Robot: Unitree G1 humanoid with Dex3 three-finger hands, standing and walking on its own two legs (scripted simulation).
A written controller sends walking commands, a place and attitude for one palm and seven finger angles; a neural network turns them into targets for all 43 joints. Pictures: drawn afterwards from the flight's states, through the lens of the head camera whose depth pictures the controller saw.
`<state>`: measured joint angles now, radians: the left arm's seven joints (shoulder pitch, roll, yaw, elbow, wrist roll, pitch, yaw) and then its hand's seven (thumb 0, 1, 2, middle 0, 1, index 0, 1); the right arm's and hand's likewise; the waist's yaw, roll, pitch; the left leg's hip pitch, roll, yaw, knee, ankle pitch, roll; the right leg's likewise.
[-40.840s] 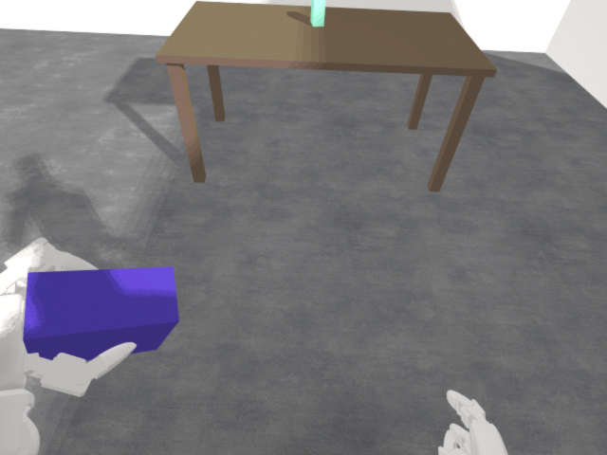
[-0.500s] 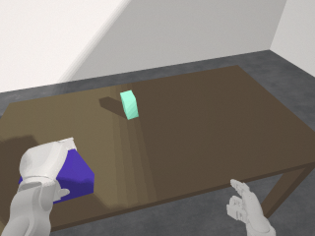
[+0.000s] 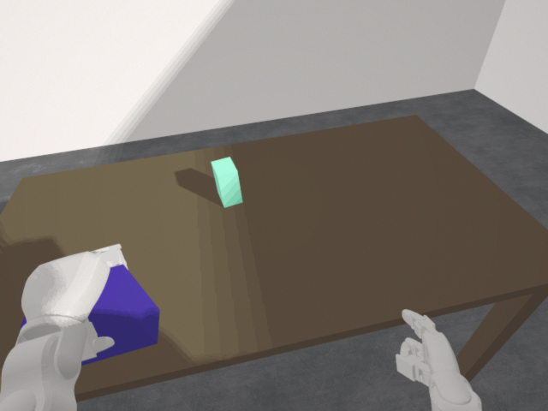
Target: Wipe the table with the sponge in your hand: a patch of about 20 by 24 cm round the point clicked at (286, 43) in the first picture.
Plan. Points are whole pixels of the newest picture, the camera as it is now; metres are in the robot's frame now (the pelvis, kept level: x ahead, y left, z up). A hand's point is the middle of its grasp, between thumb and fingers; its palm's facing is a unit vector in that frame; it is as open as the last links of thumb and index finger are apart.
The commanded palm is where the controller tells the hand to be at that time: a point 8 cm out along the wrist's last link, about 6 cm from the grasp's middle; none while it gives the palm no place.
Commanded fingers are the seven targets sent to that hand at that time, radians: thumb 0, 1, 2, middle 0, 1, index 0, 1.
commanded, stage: bring the sponge back beside the body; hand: left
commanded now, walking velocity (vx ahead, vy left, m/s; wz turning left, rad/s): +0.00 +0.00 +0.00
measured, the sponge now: (106, 324) +0.18 +0.29 +0.06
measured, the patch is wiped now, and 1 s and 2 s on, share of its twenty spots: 1.00 1.00 1.00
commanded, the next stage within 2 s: step back with the hand held close in 0.16 s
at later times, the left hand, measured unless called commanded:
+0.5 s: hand (121, 277) +0.21 +0.24 +0.14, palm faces +0.30 -0.87 -0.39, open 10.0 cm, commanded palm +0.15 +0.29 +0.17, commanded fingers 0.00 0.10 1.30 -1.20 -1.60 -1.20 -1.60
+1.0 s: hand (78, 304) +0.16 +0.27 +0.15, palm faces +0.37 -0.83 -0.41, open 10.0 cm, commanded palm +0.11 +0.30 +0.17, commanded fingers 0.00 0.10 1.30 -1.20 -1.60 -1.20 -1.60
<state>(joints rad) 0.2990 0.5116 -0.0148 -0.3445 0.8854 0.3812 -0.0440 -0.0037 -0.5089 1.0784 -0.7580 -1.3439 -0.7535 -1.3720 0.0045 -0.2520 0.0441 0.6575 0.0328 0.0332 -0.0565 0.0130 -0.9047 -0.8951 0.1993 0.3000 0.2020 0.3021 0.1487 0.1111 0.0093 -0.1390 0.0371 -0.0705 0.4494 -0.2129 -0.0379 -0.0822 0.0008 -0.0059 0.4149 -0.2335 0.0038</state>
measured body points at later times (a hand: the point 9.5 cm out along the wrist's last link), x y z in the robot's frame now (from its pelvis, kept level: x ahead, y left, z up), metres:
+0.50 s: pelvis +0.00 +0.01 -0.01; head +0.00 +0.02 +0.44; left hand +0.18 +0.29 +0.17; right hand +0.20 -0.21 -0.07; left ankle +0.03 +0.15 -0.74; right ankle +0.00 -0.13 -0.74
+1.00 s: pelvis -0.05 +0.02 -0.02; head -0.03 +0.04 +0.43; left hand +0.13 +0.31 +0.17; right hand +0.14 -0.21 -0.09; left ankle +0.03 +0.15 -0.74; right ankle +0.00 -0.13 -0.74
